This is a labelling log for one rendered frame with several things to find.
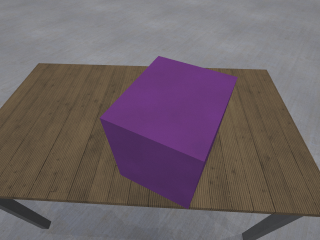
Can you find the carton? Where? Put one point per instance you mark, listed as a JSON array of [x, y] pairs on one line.
[[162, 128]]

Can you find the table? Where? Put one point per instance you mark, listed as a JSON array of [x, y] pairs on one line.
[[53, 147]]

